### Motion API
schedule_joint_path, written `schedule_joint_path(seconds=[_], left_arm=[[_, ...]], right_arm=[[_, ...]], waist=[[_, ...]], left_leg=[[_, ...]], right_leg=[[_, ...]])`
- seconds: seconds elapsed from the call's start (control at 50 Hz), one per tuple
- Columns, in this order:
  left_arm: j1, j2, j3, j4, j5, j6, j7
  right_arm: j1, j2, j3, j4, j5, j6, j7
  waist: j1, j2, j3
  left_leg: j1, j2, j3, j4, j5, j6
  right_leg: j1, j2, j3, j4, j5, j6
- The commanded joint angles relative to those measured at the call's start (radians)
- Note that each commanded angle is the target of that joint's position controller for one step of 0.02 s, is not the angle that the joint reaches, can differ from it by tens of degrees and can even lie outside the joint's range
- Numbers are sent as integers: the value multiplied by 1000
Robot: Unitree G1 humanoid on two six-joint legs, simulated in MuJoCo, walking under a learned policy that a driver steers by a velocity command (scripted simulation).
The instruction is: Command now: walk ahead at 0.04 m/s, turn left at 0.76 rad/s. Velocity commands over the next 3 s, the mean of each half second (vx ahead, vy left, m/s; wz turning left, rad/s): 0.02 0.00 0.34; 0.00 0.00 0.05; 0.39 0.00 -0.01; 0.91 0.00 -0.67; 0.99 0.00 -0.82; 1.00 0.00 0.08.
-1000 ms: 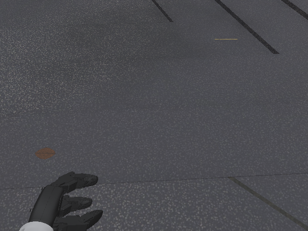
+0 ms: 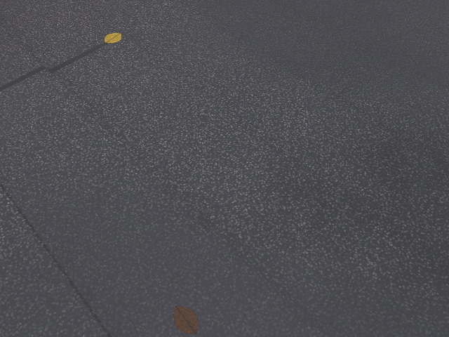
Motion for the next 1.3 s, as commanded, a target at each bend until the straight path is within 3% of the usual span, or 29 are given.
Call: schedule_joint_path(seconds=[0.02,0.06,0.14,0.24,0.28,0.3,0.32,0.34,0.36,0.38,0.42,0.44,0.48,0.52,0.58,0.62,0.64,0.66,0.7,0.74,0.86,1.12,1.14,1.16,1.18,1.2,1.22,1.26,1.3], left_arm=[[-55,145,26,-82,8,6,22],[14,141,25,-53,2,17,24],[47,154,35,-28,-10,27,20],[65,165,40,5,-31,40,14],[92,151,34,29,-48,45,13],[156,136,33,56,-59,39,10],[170,63,12,25,-26,19,1],[38,107,29,-29,-18,-1,-1],[-29,169,54,-34,-32,-1,-5],[1,149,55,-10,-39,9,-7],[91,129,58,49,-21,36,2],[110,112,54,61,-22,41,2],[108,65,36,64,-32,40,-2],[46,37,18,47,-38,33,-10],[62,46,19,59,-46,22,-26],[100,65,22,87,-24,17,-35],[138,84,30,97,-7,17,-36],[144,99,30,96,-5,15,-33],[69,75,21,76,-10,10,-39],[54,70,19,81,-16,4,-36],[91,46,9,112,-19,-1,-19],[132,22,11,169,-21,6,-11],[184,31,17,194,-29,11,-9],[242,83,34,206,-48,14,-9],[299,123,44,217,-59,4,-10],[267,148,51,208,-62,-14,-8],[220,147,51,190,-60,-30,-4],[122,125,47,149,-58,-50,-6],[35,118,45,124,-77,-50,-11]], right_arm=[[28,-73,-17,-88,-6,4,-13],[-1,-30,2,-105,3,-9,-18],[-16,10,26,-105,-14,-18,-17],[23,16,36,-73,-13,-25,5],[111,14,28,-27,-13,-28,18],[125,-13,20,-19,-18,-27,24],[146,-121,-6,-25,-32,-24,23],[128,-117,-9,-15,-66,-34,30],[96,-70,7,-26,-84,-59,30],[47,-38,15,-13,-73,-75,28],[-47,-22,14,-10,-28,-88,26],[-66,-10,19,-5,-25,-87,25],[-70,17,22,10,-22,-80,21],[-9,13,17,37,-20,-72,12],[24,-5,9,60,-16,-57,-2],[54,27,21,75,-20,-63,-3],[30,44,28,72,-42,-74,2],[62,68,33,78,-50,-82,11],[93,65,35,96,-45,-91,15],[19,20,16,95,-35,-73,0],[55,70,15,158,-28,-65,-12],[83,74,-2,281,-23,-70,-29],[137,78,-5,316,-19,-70,-24],[134,51,-16,316,-11,-75,-17],[83,50,-19,290,4,-93,-9],[21,63,-13,258,24,-116,1],[-38,46,-16,240,28,-134,7],[-25,70,-12,250,18,-163,17],[137,88,-14,313,3,-175,27]], waist=[[-20,-96,-89],[10,-138,-132],[29,-185,-200],[32,-264,-157],[-9,-255,-137],[-8,-224,-113],[23,77,-156],[-42,253,-140],[-50,152,-84],[-19,140,-72],[31,98,-52],[51,77,-59],[49,79,-87],[0,93,-105],[-5,75,-107],[6,41,-112],[20,-29,-110],[-11,-124,-108],[-38,-175,-99],[-14,-137,-29],[-15,-92,-33],[-16,-74,-20],[-10,-95,-66],[15,-145,-21],[39,-235,38],[34,-312,101],[33,-281,134],[-9,-209,64],[-92,-211,-13]], left_leg=[[-15,60,59,84,104,-32],[-59,64,60,-29,69,-38],[-27,94,63,-233,-21,-36],[256,87,168,-624,-78,36],[414,59,203,-935,111,95],[513,77,145,-1053,196,138],[660,317,-167,-1092,419,231],[468,490,-393,-1163,440,415],[423,467,-361,-1174,448,431],[401,421,-277,-1173,473,387],[368,342,-150,-1148,577,308],[339,307,-91,-1138,649,288],[383,259,-20,-1111,652,260],[455,267,-32,-1072,613,275],[447,272,-74,-1006,476,296],[374,217,-41,-997,314,221],[323,183,5,-927,196,174],[256,136,39,-831,102,127],[295,114,81,-800,100,77],[325,121,80,-811,185,78],[367,119,74,-835,213,89],[370,121,81,-858,232,88],[359,80,135,-825,0,94],[251,52,167,-774,-199,105],[122,57,192,-670,-211,113],[67,93,191,-581,-79,124],[25,136,148,-547,-61,143],[72,165,144,-583,-46,176],[402,102,253,-766,31,168]], right_leg=[[54,-239,182,-162,182,-183],[185,-245,162,-150,229,-216],[307,-311,177,-138,242,-248],[170,-311,133,-175,95,-232],[114,-294,106,-132,81,-183],[27,-263,76,-85,26,-113],[-144,-141,-59,154,-206,-2],[-242,-84,-19,243,-469,45],[-238,-97,43,425,-463,63],[-233,-89,44,506,-425,70],[-177,-97,40,562,-309,98],[-119,-85,23,567,-272,108],[-57,-87,4,423,-219,112],[-28,-88,7,264,-218,113],[88,-65,-17,10,-119,94],[236,-61,-22,-108,56,75],[276,-93,1,-40,205,76],[308,-148,42,-3,335,35],[187,-185,93,-17,224,-55],[71,-169,108,-69,30,-57],[66,-135,76,-64,-73,-17],[72,-114,65,-76,-101,-17],[107,-105,72,-93,-370,-37],[122,-152,166,-146,-693,-82],[143,-271,353,-248,-927,-149],[120,-387,526,-336,-959,-211],[101,-421,556,-371,-828,-221],[121,-377,427,-350,-567,-162],[-29,-241,194,-290,-462,-97]])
